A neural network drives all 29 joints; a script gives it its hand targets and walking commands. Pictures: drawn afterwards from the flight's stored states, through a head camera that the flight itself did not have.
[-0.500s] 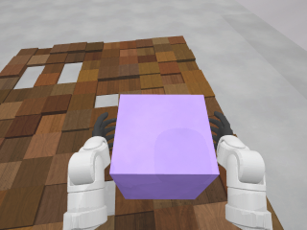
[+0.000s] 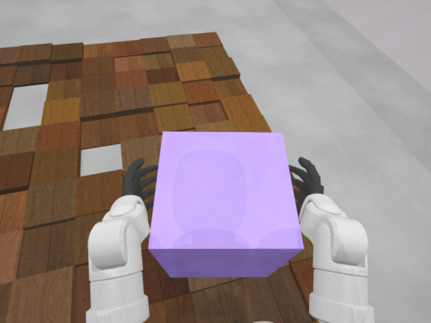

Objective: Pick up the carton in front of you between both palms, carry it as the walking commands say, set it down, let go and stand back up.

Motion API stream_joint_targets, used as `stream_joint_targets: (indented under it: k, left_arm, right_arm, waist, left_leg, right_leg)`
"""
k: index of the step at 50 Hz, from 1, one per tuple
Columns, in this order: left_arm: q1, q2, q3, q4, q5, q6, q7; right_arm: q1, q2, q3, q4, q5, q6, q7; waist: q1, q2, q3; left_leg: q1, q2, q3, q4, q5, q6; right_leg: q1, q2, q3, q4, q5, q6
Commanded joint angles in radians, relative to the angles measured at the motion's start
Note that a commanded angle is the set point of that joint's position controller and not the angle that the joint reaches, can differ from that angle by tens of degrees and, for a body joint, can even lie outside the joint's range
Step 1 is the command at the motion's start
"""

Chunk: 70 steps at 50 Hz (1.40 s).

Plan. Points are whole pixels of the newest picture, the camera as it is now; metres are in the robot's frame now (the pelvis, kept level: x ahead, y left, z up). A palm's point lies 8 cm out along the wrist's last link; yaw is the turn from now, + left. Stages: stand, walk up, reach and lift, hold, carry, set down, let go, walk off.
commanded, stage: carry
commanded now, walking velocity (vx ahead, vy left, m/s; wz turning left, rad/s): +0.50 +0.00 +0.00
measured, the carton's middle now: (220, 212) +0.32 -0.01 +0.00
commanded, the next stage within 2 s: none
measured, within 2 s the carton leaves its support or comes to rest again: neither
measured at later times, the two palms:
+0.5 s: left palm (146, 89) +0.59 +0.14 +0.09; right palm (272, 85) +0.62 -0.16 +0.07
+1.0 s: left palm (183, 9) +0.90 +0.06 +0.12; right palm (284, 13) +0.90 -0.24 +0.12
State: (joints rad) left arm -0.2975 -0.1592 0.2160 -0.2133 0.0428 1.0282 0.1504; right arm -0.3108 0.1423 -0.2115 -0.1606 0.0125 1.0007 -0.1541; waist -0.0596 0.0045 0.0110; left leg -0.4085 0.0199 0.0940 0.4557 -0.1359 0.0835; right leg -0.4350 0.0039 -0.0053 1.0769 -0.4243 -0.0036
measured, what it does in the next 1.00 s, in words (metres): walks ahead: right foot, then left foot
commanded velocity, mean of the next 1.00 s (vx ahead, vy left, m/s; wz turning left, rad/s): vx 0.50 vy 0.00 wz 0.00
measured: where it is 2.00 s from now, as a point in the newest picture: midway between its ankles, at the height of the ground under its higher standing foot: (208, 133)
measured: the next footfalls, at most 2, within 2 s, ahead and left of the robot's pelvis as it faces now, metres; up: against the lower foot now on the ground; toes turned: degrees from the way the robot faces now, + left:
right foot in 0.24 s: +0.26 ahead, -0.09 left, +0.00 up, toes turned -5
left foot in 0.60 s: +0.56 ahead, +0.06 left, +0.01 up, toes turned +5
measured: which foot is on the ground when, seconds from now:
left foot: down 0.00-0.30, up 0.32-0.58, down 0.60-0.96, up 0.98-1.00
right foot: up 0.00-0.22, down 0.24-0.64, up 0.66-0.94, down 0.96-1.00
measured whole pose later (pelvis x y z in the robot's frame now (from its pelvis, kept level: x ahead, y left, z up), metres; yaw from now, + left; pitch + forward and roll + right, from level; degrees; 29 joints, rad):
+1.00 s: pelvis +0.60 -0.07 +0.00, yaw +0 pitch +3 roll +2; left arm -0.27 -0.15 0.21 -0.28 0.06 1.05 0.13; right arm -0.36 0.11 -0.16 -0.20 0.02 1.06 -0.18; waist -0.05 0.02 -0.08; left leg -0.26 0.03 0.09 0.68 -0.38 0.01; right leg -0.47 -0.01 -0.12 0.57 -0.15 -0.08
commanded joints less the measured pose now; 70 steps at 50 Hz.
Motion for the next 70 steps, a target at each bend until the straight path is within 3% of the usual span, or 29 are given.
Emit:
stream_joint_targets:
  k: [1,4,12,13,14,16,17,19,21,25,28,30,31,32,33,34,37,38,42,46,47,49,52,53,57,59,62,66,70]
  left_arm:
    - [-0.442,-0.679,-0.638,-0.022,-0.097,-0.051,-0.003]
    - [-0.431,-0.593,-0.598,0.026,-0.065,-0.027,0.004]
    - [-0.522,-0.551,-0.541,0.051,-0.118,0.037,0.000]
    - [-0.497,-0.490,-0.492,0.067,-0.095,0.047,0.006]
    - [-0.532,-0.514,-0.511,0.068,-0.123,0.041,0.009]
    - [-0.544,-0.528,-0.485,0.126,-0.121,0.057,0.009]
    - [-0.575,-0.592,-0.523,0.047,-0.141,0.041,-0.002]
    - [-0.715,-0.703,-0.614,-0.015,-0.260,0.029,-0.027]
    - [-0.716,-0.662,-0.624,-0.034,-0.266,0.010,-0.038]
    - [-0.657,-0.721,-0.692,-0.108,-0.321,-0.024,-0.057]
    - [-0.519,-0.620,-0.649,-0.077,-0.269,-0.022,-0.051]
    - [-0.525,-0.634,-0.628,-0.086,-0.237,-0.024,-0.050]
    - [-0.500,-0.584,-0.587,-0.042,-0.185,-0.016,-0.046]
    - [-0.480,-0.591,-0.523,-0.006,-0.151,-0.010,-0.041]
    - [-0.460,-0.558,-0.532,-0.083,-0.133,-0.022,-0.035]
    - [-0.434,-0.583,-0.530,-0.038,-0.123,-0.016,-0.031]
    - [-0.573,-0.676,-0.575,-0.059,-0.146,-0.035,-0.042]
    - [-0.527,-0.675,-0.569,-0.021,-0.144,-0.038,-0.043]
    - [-0.429,-0.628,-0.553,-0.039,-0.094,-0.027,-0.028]
    - [-0.415,-0.579,-0.578,-0.092,-0.113,0.011,-0.023]
    - [-0.381,-0.599,-0.597,-0.094,-0.138,0.031,-0.026]
    - [-0.402,-0.555,-0.602,-0.123,-0.173,0.061,-0.027]
    - [-0.381,-0.643,-0.666,-0.237,-0.231,0.101,-0.048]
    - [-0.429,-0.668,-0.699,-0.302,-0.274,0.114,-0.064]
    - [-0.349,-0.700,-0.734,-0.438,-0.361,0.160,-0.108]
    - [-0.268,-0.681,-0.731,-0.475,-0.349,0.195,-0.100]
    - [-0.187,-0.578,-0.699,-0.420,-0.323,0.249,-0.096]
    - [-0.197,-0.580,-0.681,-0.373,-0.306,0.287,-0.105]
    - [-0.230,-0.576,-0.651,-0.398,-0.290,0.277,-0.104]
  right_arm:
    - [-0.577,0.712,0.710,-0.149,0.237,-0.035,0.092]
    - [-0.497,0.660,0.695,-0.048,0.218,-0.006,0.082]
    - [-0.577,0.612,0.598,-0.025,0.133,0.057,0.010]
    - [-0.489,0.595,0.542,0.108,0.089,0.081,0.003]
    - [-0.562,0.614,0.545,0.053,0.112,0.077,-0.001]
    - [-0.610,0.570,0.537,0.039,0.106,0.087,-0.017]
    - [-0.651,0.638,0.555,-0.014,0.108,0.071,-0.012]
    - [-0.720,0.730,0.536,-0.018,0.131,0.053,-0.005]
    - [-0.547,0.708,0.537,0.067,0.085,0.056,-0.007]
    - [-0.638,0.759,0.622,-0.119,0.130,-0.001,-0.006]
    - [-0.491,0.665,0.609,-0.076,0.084,0.005,-0.011]
    - [-0.529,0.680,0.649,-0.123,0.108,-0.004,-0.001]
    - [-0.462,0.701,0.636,-0.020,0.100,0.004,-0.003]
    - [-0.449,0.672,0.613,0.003,0.088,0.003,0.000]
    - [-0.430,0.687,0.663,-0.023,0.105,0.003,0.006]
    - [-0.475,0.754,0.724,-0.074,0.155,0.001,0.020]
    - [-0.753,0.856,0.783,-0.181,0.285,-0.014,0.066]
    - [-0.706,0.826,0.810,-0.147,0.287,-0.007,0.072]
    - [-0.604,0.779,0.785,-0.103,0.282,0.010,0.069]
    - [-0.489,0.760,0.745,-0.103,0.257,0.048,0.066]
    - [-0.502,0.708,0.710,-0.131,0.225,0.064,0.054]
    - [-0.474,0.704,0.711,-0.151,0.217,0.106,0.042]
    - [-0.428,0.717,0.700,-0.253,0.224,0.136,0.044]
    - [-0.420,0.751,0.695,-0.270,0.209,0.143,0.044]
    - [-0.292,0.752,0.714,-0.393,0.181,0.187,0.034]
    - [-0.205,0.717,0.697,-0.445,0.192,0.205,0.027]
    - [-0.139,0.638,0.686,-0.412,0.180,0.264,0.024]
    - [-0.244,0.648,0.725,-0.469,0.223,0.299,0.033]
    - [-0.326,0.671,0.749,-0.443,0.252,0.314,0.049]
  waist:
    - [-0.015,0.167,-0.495]
    - [0.000,0.158,-0.430]
    - [0.049,0.088,-0.332]
    - [0.086,-0.029,-0.371]
    - [0.108,-0.294,-0.400]
    - [0.145,-0.252,-0.270]
    - [0.125,-0.081,-0.312]
    - [0.097,0.052,-0.335]
    - [0.102,-0.097,-0.347]
    - [0.129,-0.076,-0.361]
    - [0.055,-0.198,-0.402]
    - [-0.059,-0.146,-0.620]
    - [-0.097,-0.040,-0.558]
    - [-0.074,0.244,-0.564]
    - [-0.043,0.212,-0.627]
    - [-0.061,0.045,-0.609]
    - [-0.019,-0.089,-0.358]
    - [0.007,-0.024,-0.373]
    - [0.013,0.167,-0.368]
    - [0.051,0.057,-0.436]
    - [0.064,0.008,-0.475]
    - [0.092,-0.293,-0.463]
    - [0.091,-0.059,-0.382]
    - [0.072,-0.077,-0.406]
    - [0.067,-0.101,-0.360]
    - [0.072,-0.031,-0.377]
    - [0.070,-0.162,-0.305]
    - [0.077,-0.082,-0.195]
    - [0.102,-0.137,-0.127]
  left_leg:
    - [0.591,0.196,-0.253,-0.102,0.149,0.085]
    - [0.458,0.247,-0.307,-0.144,0.143,0.093]
    - [0.220,0.162,-0.085,0.100,0.167,0.050]
    - [0.087,0.115,-0.052,0.249,0.049,-0.002]
    - [-0.142,0.017,0.006,0.533,-0.153,-0.049]
    - [-0.535,-0.019,-0.069,0.788,-0.435,-0.056]
    - [-0.510,0.006,-0.071,0.817,-0.393,-0.066]
    - [-0.444,0.069,-0.091,0.753,-0.353,-0.065]
    - [-0.436,0.038,-0.030,0.706,-0.237,-0.092]
    - [-0.306,-0.046,0.084,0.268,-0.168,-0.090]
    - [0.060,-0.177,0.268,0.096,-0.041,-0.062]
    - [0.596,-0.166,0.168,0.042,0.242,-0.020]
    - [0.669,-0.067,-0.008,-0.137,0.448,0.063]
    - [0.991,0.237,-0.395,-0.011,0.939,0.252]
    - [0.969,0.340,-0.537,0.097,0.859,0.313]
    - [0.861,0.298,-0.517,0.073,0.602,0.259]
    - [0.313,0.262,-0.390,-0.174,0.038,0.186]
    - [0.278,0.203,-0.310,-0.159,-0.025,0.141]
    - [0.203,0.192,-0.196,-0.173,0.108,0.112]
    - [0.213,0.134,-0.040,-0.001,0.094,0.017]
    - [0.120,0.108,-0.022,0.131,0.030,-0.014]
    - [-0.292,-0.041,-0.027,0.532,-0.397,-0.074]
    - [-0.338,0.040,-0.102,0.635,-0.264,-0.060]
    - [-0.322,0.072,-0.121,0.587,-0.168,-0.066]
    - [-0.332,0.038,-0.040,0.490,-0.038,-0.103]
    - [-0.346,0.066,-0.046,0.456,0.002,-0.106]
    - [-0.357,0.072,-0.027,0.351,0.064,-0.107]
    - [-0.329,0.076,0.025,0.161,0.154,-0.086]
    - [-0.325,0.036,0.119,0.077,0.181,-0.069]
  right_leg:
    - [-0.112,0.045,-0.063,-0.367,-0.113,0.015]
    - [-0.045,0.045,-0.109,-0.415,0.085,-0.008]
    - [0.225,0.042,-0.179,-0.619,0.247,-0.050]
    - [0.423,-0.043,-0.062,-0.653,0.166,-0.049]
    - [0.576,-0.286,0.318,-0.764,0.062,-0.127]
    - [0.702,-0.387,0.542,-0.763,0.176,-0.282]
    - [0.659,-0.347,0.505,-0.788,0.249,-0.266]
    - [0.585,-0.319,0.348,-0.797,0.181,-0.226]
    - [0.603,-0.231,0.227,-0.800,0.261,-0.156]
    - [0.619,-0.123,0.030,-0.747,0.652,-0.136]
    - [0.542,-0.115,-0.078,-0.620,1.220,-0.087]
    - [0.347,-0.091,-0.158,-0.254,1.404,-0.001]
    - [0.160,-0.005,-0.169,0.055,1.043,0.042]
    - [-0.304,0.135,-0.088,0.437,0.112,0.103]
    - [-0.366,0.055,0.142,0.603,-0.111,0.034]
    - [-0.386,0.001,0.209,0.512,-0.121,-0.024]
    - [-0.201,-0.027,0.069,0.212,0.054,-0.033]
    - [-0.102,-0.050,0.030,0.039,0.061,-0.043]
    - [0.026,-0.008,-0.064,-0.359,0.296,-0.016]
    - [0.305,0.002,-0.152,-0.643,0.283,-0.027]
    - [0.417,-0.103,-0.013,-0.657,0.197,-0.069]
    - [0.678,-0.447,0.540,-0.757,0.231,-0.249]
    - [0.491,-0.379,0.463,-0.824,0.274,-0.215]
    - [0.520,-0.348,0.328,-0.830,0.258,-0.135]
    - [0.567,-0.272,0.163,-0.837,0.611,-0.060]
    - [0.586,-0.280,0.124,-0.831,0.696,-0.072]
    - [0.612,-0.235,0.033,-0.853,0.699,-0.067]
    - [0.540,-0.260,-0.014,-0.896,0.612,-0.120]
    - [0.611,-0.226,-0.042,-0.872,0.814,-0.105]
